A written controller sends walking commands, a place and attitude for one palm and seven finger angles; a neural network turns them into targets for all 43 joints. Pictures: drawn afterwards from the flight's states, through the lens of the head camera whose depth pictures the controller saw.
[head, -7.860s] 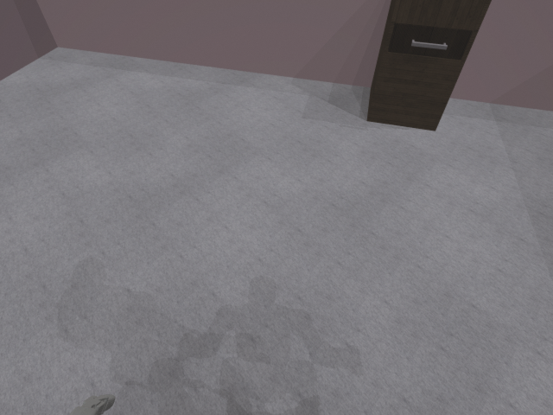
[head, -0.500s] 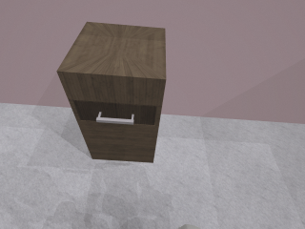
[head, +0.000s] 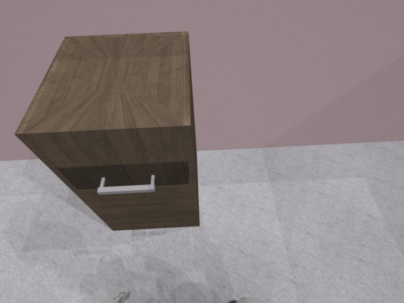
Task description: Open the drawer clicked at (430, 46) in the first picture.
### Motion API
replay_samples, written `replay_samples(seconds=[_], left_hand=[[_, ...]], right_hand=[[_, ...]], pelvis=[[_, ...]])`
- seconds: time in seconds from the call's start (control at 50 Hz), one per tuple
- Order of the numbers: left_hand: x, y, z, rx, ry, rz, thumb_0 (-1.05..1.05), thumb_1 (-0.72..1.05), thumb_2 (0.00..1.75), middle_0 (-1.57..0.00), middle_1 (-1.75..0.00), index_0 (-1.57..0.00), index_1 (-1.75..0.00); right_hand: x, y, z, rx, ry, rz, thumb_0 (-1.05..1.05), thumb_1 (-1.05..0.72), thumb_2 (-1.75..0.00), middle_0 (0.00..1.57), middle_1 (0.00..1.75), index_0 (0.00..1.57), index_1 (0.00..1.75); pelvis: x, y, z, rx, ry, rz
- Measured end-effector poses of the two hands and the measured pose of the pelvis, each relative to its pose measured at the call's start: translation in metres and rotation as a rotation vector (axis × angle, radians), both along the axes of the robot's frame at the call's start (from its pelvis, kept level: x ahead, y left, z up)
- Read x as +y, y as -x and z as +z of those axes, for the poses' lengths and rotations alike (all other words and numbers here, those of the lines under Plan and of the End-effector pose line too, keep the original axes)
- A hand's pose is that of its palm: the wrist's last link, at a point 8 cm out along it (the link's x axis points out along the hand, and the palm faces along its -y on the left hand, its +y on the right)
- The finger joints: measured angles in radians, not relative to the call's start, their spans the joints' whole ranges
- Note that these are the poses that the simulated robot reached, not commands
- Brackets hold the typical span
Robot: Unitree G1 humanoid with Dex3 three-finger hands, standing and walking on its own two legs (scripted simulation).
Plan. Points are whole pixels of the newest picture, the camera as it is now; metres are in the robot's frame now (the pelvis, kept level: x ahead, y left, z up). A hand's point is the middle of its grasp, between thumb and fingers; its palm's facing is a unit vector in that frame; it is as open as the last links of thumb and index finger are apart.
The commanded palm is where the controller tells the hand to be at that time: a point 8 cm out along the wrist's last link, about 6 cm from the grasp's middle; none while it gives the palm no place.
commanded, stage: come to a stop and stand still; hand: left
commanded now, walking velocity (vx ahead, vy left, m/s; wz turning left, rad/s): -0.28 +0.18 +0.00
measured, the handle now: (127, 184) +0.47 +0.26 -0.23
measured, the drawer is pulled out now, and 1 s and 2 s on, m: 0.00 0.00 0.00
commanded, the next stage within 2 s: look again from close up in 0.92 s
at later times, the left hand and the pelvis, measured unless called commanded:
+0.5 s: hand out of the picture +0.01 +0.30 -0.16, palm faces +0.02 -0.96 -0.29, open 7.4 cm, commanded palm none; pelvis -0.04 +0.09 -0.01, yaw -2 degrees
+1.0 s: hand out of the picture -0.04 +0.28 -0.16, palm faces -0.05 -0.98 -0.20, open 7.3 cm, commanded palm none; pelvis -0.05 +0.11 +0.01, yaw -3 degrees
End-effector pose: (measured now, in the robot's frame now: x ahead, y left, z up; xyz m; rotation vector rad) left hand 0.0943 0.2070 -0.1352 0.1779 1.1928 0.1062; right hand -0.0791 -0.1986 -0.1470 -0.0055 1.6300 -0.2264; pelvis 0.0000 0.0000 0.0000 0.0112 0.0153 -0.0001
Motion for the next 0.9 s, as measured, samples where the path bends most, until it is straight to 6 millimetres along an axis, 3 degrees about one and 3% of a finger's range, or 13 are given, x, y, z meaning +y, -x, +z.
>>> replay_samples(seconds=[0.12, 0.2, 0.28, 0.36, 0.5, 0.6, 0.72, 0.82, 0.9], left_hand=[[0.026, 0.010, 0.010, 0.026, -0.055, 0.037, -0.02, 0.93, 0.89, -0.21, -0.30, -0.20, -0.30], [0.052, 0.026, 0.009, 0.042, -0.076, 0.050, -0.01, 0.92, 0.89, -0.21, -0.30, -0.20, -0.30], [0.082, 0.043, -0.001, 0.038, -0.078, 0.066, 0.00, 0.92, 0.89, -0.20, -0.30, -0.20, -0.30], [0.109, 0.060, -0.005, 0.012, -0.078, 0.079, 0.00, 0.91, 0.90, -0.20, -0.30, -0.20, -0.30], [0.136, 0.090, 0.008, 0.028, -0.096, 0.041, 0.01, 0.91, 0.90, -0.20, -0.30, -0.20, -0.30], [0.139, 0.119, 0.013, 0.079, -0.095, 0.031, 0.01, 0.91, 0.90, -0.20, -0.30, -0.20, -0.30], [0.136, 0.139, 0.011, 0.142, -0.054, 0.015, 0.01, 0.91, 0.90, -0.20, -0.30, -0.20, -0.30], [0.131, 0.139, 0.006, 0.152, -0.022, 0.006, 0.01, 0.91, 0.90, -0.20, -0.30, -0.20, -0.30], [0.127, 0.137, 0.005, 0.157, -0.012, -0.002, 0.01, 0.91, 0.90, -0.20, -0.30, -0.20, -0.30]], right_hand=[[-0.028, -0.082, 0.000, -0.169, 0.061, 0.090, 0.01, -0.91, -0.90, 0.20, 0.30, 0.19, 0.30], [-0.030, -0.129, 0.007, -0.311, 0.104, 0.140, 0.00, -0.92, -0.90, 0.20, 0.30, 0.19, 0.30], [-0.018, -0.154, 0.018, -0.432, 0.143, 0.178, 0.00, -0.92, -0.90, 0.20, 0.30, 0.19, 0.30], [0.005, -0.158, 0.029, -0.541, 0.168, 0.193, 0.00, -0.92, -0.90, 0.20, 0.30, 0.19, 0.30], [0.050, -0.141, 0.024, -0.603, 0.098, 0.192, 0.00, -0.91, -0.90, 0.20, 0.30, 0.19, 0.30], [0.076, -0.105, 0.005, -0.513, 0.031, 0.177, 0.00, -0.91, -0.90, 0.20, 0.30, 0.20, 0.30], [0.075, -0.049, 0.007, -0.389, 0.063, 0.136, -0.01, -0.95, -0.90, 0.21, 0.30, 0.20, 0.30], [0.074, -0.007, 0.010, -0.269, 0.080, 0.122, 0.00, -0.93, -0.90, 0.20, 0.30, 0.20, 0.30], [0.077, 0.012, 0.010, -0.213, 0.077, 0.107, 0.00, -0.92, -0.90, 0.20, 0.30, 0.20, 0.30]], pelvis=[[0.007, 0.006, 0.006, 0.005, -0.007, 0.005], [0.020, 0.015, 0.005, 0.001, -0.003, 0.001], [0.039, 0.023, -0.002, -0.009, 0.016, 0.005], [0.062, 0.026, -0.008, -0.047, 0.010, -0.009], [0.088, 0.039, -0.005, -0.050, 0.004, -0.040], [0.101, 0.051, -0.003, -0.033, 0.008, -0.040], [0.112, 0.057, 0.004, -0.025, 0.011, -0.043], [0.115, 0.056, 0.007, -0.027, 0.008, -0.043], [0.116, 0.055, 0.008, -0.027, 0.007, -0.044]])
